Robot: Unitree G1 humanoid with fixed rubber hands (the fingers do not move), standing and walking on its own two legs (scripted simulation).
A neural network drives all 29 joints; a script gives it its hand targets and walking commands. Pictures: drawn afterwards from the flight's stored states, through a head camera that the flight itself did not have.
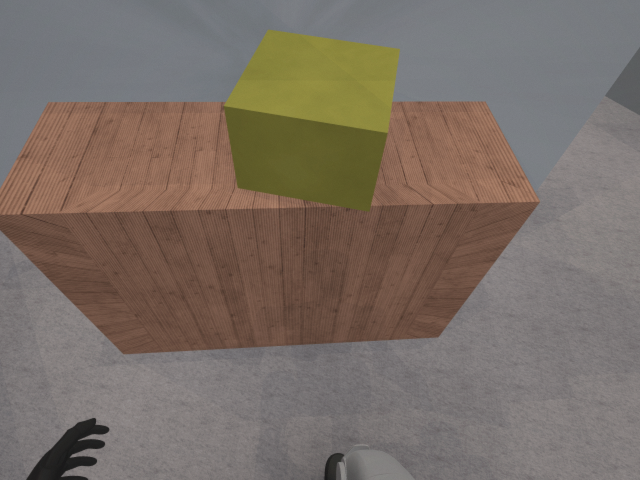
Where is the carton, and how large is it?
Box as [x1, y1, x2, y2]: [224, 30, 399, 211]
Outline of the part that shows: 268,30 224,105 237,186 240,188 368,211 387,133 399,49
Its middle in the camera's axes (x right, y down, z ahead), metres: +0.00 -0.23 +0.73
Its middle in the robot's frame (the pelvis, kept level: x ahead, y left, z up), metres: +0.71 -0.03 +0.01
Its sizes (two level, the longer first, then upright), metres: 0.252 0.251 0.178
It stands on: a pedestal, 0.67 m high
